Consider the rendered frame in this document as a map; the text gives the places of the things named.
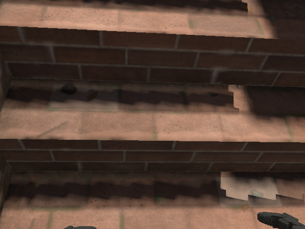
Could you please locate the right robot hand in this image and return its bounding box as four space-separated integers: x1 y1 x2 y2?
257 212 305 229

